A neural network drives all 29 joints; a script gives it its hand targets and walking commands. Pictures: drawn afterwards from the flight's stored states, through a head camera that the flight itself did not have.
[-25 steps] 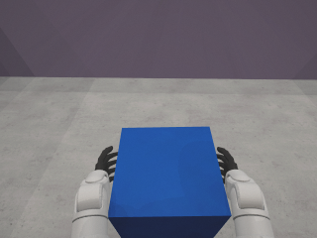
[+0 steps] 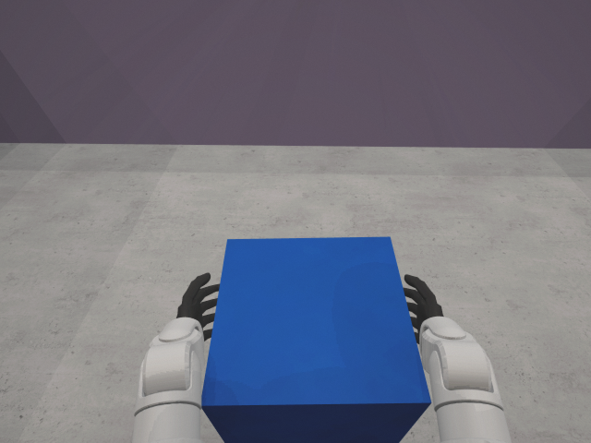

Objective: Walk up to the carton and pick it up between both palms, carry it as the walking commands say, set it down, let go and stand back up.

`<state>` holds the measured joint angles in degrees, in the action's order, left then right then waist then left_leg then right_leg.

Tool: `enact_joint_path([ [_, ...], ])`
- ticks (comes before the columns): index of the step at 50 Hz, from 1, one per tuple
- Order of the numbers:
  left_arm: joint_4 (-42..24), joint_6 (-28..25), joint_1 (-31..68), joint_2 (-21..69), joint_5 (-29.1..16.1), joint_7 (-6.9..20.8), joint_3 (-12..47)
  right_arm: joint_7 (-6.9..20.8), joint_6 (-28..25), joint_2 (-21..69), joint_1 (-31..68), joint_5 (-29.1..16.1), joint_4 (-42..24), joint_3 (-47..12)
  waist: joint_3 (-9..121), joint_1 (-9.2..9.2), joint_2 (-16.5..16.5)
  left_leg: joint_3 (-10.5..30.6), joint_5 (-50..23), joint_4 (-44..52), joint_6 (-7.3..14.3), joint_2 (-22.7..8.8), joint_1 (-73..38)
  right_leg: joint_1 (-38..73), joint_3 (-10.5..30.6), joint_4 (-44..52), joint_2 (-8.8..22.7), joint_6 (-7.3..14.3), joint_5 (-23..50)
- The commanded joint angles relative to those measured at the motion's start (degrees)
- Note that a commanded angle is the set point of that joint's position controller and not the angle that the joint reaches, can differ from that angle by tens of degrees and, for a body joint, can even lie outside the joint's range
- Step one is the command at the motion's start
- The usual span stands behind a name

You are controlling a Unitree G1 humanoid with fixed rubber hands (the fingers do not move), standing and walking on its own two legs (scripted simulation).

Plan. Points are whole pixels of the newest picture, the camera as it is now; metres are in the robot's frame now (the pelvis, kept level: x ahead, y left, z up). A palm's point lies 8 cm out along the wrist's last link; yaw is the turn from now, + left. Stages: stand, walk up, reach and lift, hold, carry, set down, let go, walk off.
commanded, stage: hold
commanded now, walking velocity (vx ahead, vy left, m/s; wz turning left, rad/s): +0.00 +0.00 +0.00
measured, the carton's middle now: (309, 357) +0.28 +0.00 -0.04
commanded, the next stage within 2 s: carry in 0.54 s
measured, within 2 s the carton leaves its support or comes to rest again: neither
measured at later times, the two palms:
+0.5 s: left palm (191, 326) +0.28 +0.17 +0.04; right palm (429, 327) +0.28 -0.16 +0.04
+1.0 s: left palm (151, 327) +0.27 +0.21 +0.07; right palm (402, 324) +0.27 -0.11 +0.07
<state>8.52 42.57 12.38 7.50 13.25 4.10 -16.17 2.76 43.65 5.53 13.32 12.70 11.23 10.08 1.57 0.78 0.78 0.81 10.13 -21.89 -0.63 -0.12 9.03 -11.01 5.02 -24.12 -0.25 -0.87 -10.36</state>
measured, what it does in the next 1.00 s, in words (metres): lifts its right foot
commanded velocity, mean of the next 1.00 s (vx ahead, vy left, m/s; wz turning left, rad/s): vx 0.00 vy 0.10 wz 0.00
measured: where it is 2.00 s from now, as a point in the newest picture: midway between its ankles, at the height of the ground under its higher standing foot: outside the picture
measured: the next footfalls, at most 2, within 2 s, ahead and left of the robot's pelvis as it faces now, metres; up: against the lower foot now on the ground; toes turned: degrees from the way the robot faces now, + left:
right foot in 1.10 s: -0.01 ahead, -0.10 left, +0.00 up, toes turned -1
left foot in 1.38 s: +0.05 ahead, +0.20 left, +0.00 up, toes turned +2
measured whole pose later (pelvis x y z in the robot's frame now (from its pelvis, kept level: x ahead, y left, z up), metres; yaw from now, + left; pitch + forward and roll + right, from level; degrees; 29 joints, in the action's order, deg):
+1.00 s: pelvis -0.01 +0.05 -0.01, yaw -1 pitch +1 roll -1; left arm -16.0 64.8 11.5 7.1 5.0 -2.4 -12.7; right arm -0.1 66.0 5.2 12.6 8.2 -13.8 7.3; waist 1.6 0.2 0.1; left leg -1.0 15.2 -34.0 2.9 0.7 19.9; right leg -19.7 2.9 -49.6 0.7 -2.0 -27.8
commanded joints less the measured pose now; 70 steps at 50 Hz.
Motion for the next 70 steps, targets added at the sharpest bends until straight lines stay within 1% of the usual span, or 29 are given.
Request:
enact_joint_path([
  [1, -4.63, -0.98, 27.75, 48.76, -14.74, 11.43, 38.89, 13.02, -3.54, 47.62, 30.78, -14.46, -10.83, -32.46, 14.38, 0.13, -2.07, 2.08, -5.01, 4.15, -0.43, 4.81, -8.48, 8.06, -2.67, 5.18, -6.95, 1.16, 4.99],
  [26, -5.38, -0.84, 27.92, 48.71, -14.96, 11.46, 39.74, 12.73, -3.59, 47.10, 29.42, -14.18, -10.70, -32.62, 14.30, 0.70, -2.70, 2.23, -5.46, 4.21, -0.68, 4.85, -8.59, 8.34, -2.68, 5.25, -7.02, 1.16, 5.59],
  [27, -8.09, -0.52, 28.69, 48.69, -16.52, 10.55, 42.76, 12.26, -3.49, 46.34, 31.70, -15.95, -14.43, -35.88, 22.39, -2.08, -2.88, 2.00, -15.86, -6.04, 2.37, -6.47, -4.16, 0.94, -1.24, -5.02, 8.13, 2.29, 15.60],
  [30, -10.92, 1.22, 27.55, 47.32, -19.08, 9.77, 44.92, 10.80, -1.21, 48.59, 30.91, -17.70, -17.17, -37.24, 19.99, -2.77, 0.30, -0.45, -4.29, -10.29, 0.88, -4.28, 4.10, 0.96, 3.62, -3.91, 10.90, 2.70, 16.72],
  [33, -15.39, 4.87, 29.23, 44.53, -21.40, 8.24, 46.08, 9.99, 2.40, 48.55, 29.62, -20.51, -18.68, -37.83, 16.40, -2.39, 5.90, -2.36, 14.04, -17.25, -0.11, -0.63, 8.01, -3.84, 12.99, 4.16, 16.48, 5.47, 0.29],
  [34, -16.19, 6.27, 29.30, 43.87, -21.96, 7.80, 46.11, 9.77, 3.94, 48.85, 29.50, -21.63, -18.79, -38.20, 15.34, -2.13, 7.74, -2.10, 17.31, -18.22, 0.27, -0.50, 7.08, -7.13, 13.76, 6.07, 17.04, 6.03, -6.04],
  [36, -18.29, 9.33, 29.41, 43.81, -22.80, 7.03, 47.18, 9.46, 6.96, 48.42, 29.87, -23.30, -21.17, -38.94, 14.16, -1.15, 6.33, -1.66, 14.11, -14.42, 1.53, -0.77, 2.16, -13.73, 10.11, 6.15, 14.61, 4.82, -11.12],
  [37, -19.34, 11.06, 29.68, 44.09, -23.17, 6.75, 47.58, 9.35, 8.49, 48.06, 30.73, -24.16, -23.27, -39.60, 14.25, -0.84, 4.09, -0.48, 10.70, -10.80, 2.57, -1.58, -0.04, -15.24, 5.80, 2.09, 11.72, 3.40, -10.18],
  [38, -20.74, 12.73, 29.48, 44.22, -23.89, 6.38, 48.45, 9.19, 10.19, 46.83, 31.05, -24.79, -25.33, -39.80, 14.63, -0.96, -1.59, 1.85, 9.08, -4.43, 3.39, -3.31, 0.06, -14.67, 1.16, -4.22, 8.11, 2.32, -7.11],
  [39, -22.66, 14.59, 29.49, 44.57, -25.17, 6.02, 49.48, 8.93, 12.05, 45.54, 31.30, -25.35, -27.45, -39.93, 14.70, -1.37, -10.70, 9.94, 4.97, 2.29, 4.83, -9.45, 1.74, -15.06, -4.76, -13.70, 2.81, 0.38, -6.66],
  [40, -24.01, 16.45, 29.62, 44.39, -25.99, 5.75, 50.24, 8.74, 14.04, 44.94, 31.65, -25.91, -29.31, -40.19, 14.98, -1.09, -15.35, 15.16, -0.56, 4.87, 7.09, -15.09, 3.49, -16.09, -7.60, -24.39, 0.63, -1.30, -13.12],
  [41, -25.96, 18.30, 30.09, 44.33, -26.99, 5.52, 50.94, 8.77, 16.01, 45.19, 29.97, -26.66, -29.50, -39.93, 14.96, -0.92, -16.02, 14.21, 1.14, 5.57, 9.59, -16.49, 6.83, -15.32, -7.51, -30.45, 1.87, -1.59, -16.59],
  [42, -27.50, 19.70, 31.01, 44.95, -28.27, 5.71, 51.26, 8.60, 17.13, 46.07, 29.43, -26.88, -30.29, -39.98, 13.58, -0.53, -13.66, 11.80, 2.93, 5.19, 10.62, -14.39, 9.13, -15.30, -8.04, -32.15, 2.49, -1.13, -16.69],
  [44, -28.69, 21.95, 30.69, 45.80, -29.88, 5.86, 51.15, 8.03, 19.36, 46.62, 29.58, -28.21, -33.95, -41.27, 13.66, -0.57, -10.29, 7.95, 0.93, 2.34, 10.66, -11.51, 5.38, -19.13, -7.99, -32.27, 2.80, -0.40, -18.35],
  [49, -31.20, 25.92, 27.60, 45.34, -30.17, 5.64, 49.76, 7.35, 23.21, 45.17, 25.39, -27.88, -36.35, -40.47, 21.22, -0.66, -14.22, 5.67, -35.19, -7.10, 11.21, -10.61, -6.28, -18.30, -11.23, -21.72, 0.92, -0.95, -20.57],
  [51, -31.70, 26.43, 25.70, 45.56, -29.98, 5.59, 49.59, 7.35, 23.81, 44.78, 24.41, -27.42, -36.95, -40.44, 23.32, -1.29, -13.92, 3.87, -42.35, -10.88, 9.39, -9.14, -9.64, -15.52, -11.75, -10.47, 0.84, -0.28, -13.88],
  [53, -31.66, 26.55, 24.58, 46.26, -29.79, 5.80, 49.08, 7.09, 23.75, 45.22, 22.81, -27.12, -36.77, -40.92, 26.56, -2.00, -10.18, 1.56, -40.70, -16.03, 4.84, -6.29, -6.25, -4.74, -6.91, 1.28, 5.08, 1.21, 3.97],
  [54, -32.04, 26.22, 23.34, 46.38, -29.82, 6.01, 48.81, 6.88, 23.46, 45.38, 22.86, -27.31, -37.83, -41.54, 28.26, -2.30, -4.32, 1.35, -26.71, -18.14, 2.33, -3.94, 4.19, 5.89, 0.48, -0.71, 10.98, 3.20, 19.53],
  [55, -33.36, 25.81, 22.87, 46.30, -29.89, 6.14, 48.66, 6.76, 23.22, 46.36, 24.38, -28.30, -39.82, -42.59, 29.44, -2.62, 5.33, -0.76, -6.10, -22.29, 0.70, -1.44, 17.48, 17.47, 8.53, -4.81, 19.92, 6.76, 42.97],
  [56, -35.28, 25.59, 23.30, 46.29, -30.34, 6.13, 48.80, 6.59, 23.06, 47.38, 25.79, -29.63, -42.12, -43.80, 29.54, -2.42, 14.31, -1.84, 18.64, -27.52, -0.23, 1.40, 29.91, 26.16, 14.94, -7.26, 26.43, 10.23, 60.06],
  [57, -36.99, 25.45, 23.43, 45.66, -30.22, 6.23, 48.73, 6.45, 23.22, 47.39, 27.46, -30.57, -44.66, -44.67, 27.76, -2.47, 13.17, 2.53, 20.06, -27.53, 0.23, 0.18, 31.03, 24.13, 14.37, -6.20, 25.73, 11.39, 57.56],
  [58, -38.79, 25.30, 23.96, 45.40, -30.65, 6.42, 49.07, 6.51, 23.10, 47.58, 28.80, -31.11, -46.64, -45.46, 26.04, -2.35, 12.66, 2.61, 18.03, -27.95, 0.24, -0.38, 30.14, 21.13, 12.59, -5.03, 24.73, 10.95, 51.31],
  [59, -40.14, 25.31, 25.08, 46.00, -30.63, 6.26, 49.29, 6.55, 23.00, 47.86, 29.95, -31.44, -47.79, -45.88, 24.74, -2.34, 10.85, 1.59, 16.18, -26.37, 0.19, -0.06, 29.25, 19.65, 10.31, -4.95, 22.72, 9.89, 49.39],
  [62, -39.80, 25.75, 22.27, 45.97, -30.04, 6.03, 48.22, 6.06, 23.73, 47.17, 28.38, -31.07, -48.16, -45.71, 25.73, -2.15, 13.66, -1.45, 10.41, -19.00, -0.08, 1.13, 21.85, 14.08, 4.64, -6.04, 18.64, 7.29, 47.48],
  [66, -35.09, 26.72, 15.44, 43.46, -28.05, 6.34, 47.17, 5.82, 25.20, 44.85, 21.86, -28.35, -43.67, -44.34, 24.85, -1.31, 16.20, -5.14, -1.08, -2.26, 0.78, 1.76, 7.54, 5.05, -1.86, -8.11, 14.94, 3.12, 33.87],
  [67, -34.23, 26.84, 15.11, 43.31, -27.83, 6.45, 47.40, 5.90, 25.35, 44.45, 21.34, -27.91, -42.74, -44.15, 25.23, -1.27, 13.63, -5.27, -6.28, 2.66, 1.02, 0.64, 2.21, 2.56, -4.23, -10.96, 12.20, 0.57, 25.29],
  [68, -33.35, 26.90, 15.38, 43.28, -27.68, 6.53, 47.77, 6.16, 25.41, 44.16, 21.83, -27.66, -41.90, -43.72, 25.57, -1.26, 8.60, -1.68, -14.76, 2.28, 1.72, -4.42, -4.92, -4.52, -5.71, -13.52, 10.46, -1.44, 14.13],
  [69, -33.64, 26.83, 16.62, 42.92, -27.66, 6.52, 48.22, 6.52, 25.38, 44.12, 21.19, -27.57, -40.39, -42.99, 25.62, -1.15, -3.40, 7.01, -37.71, -1.04, 4.06, -13.15, -13.30, -15.35, -8.12, -19.74, 7.60, -3.26, -7.71],
  [70, -33.00, 26.75, 17.47, 42.75, -27.48, 6.69, 48.42, 6.91, 25.15, 43.99, 20.76, -27.40, -39.54, -42.02, 25.12, -0.97, -12.45, 11.10, -49.67, -4.29, 8.10, -19.19, -16.16, -22.76, -10.14, -29.57, 4.86, -3.56, -26.22],
])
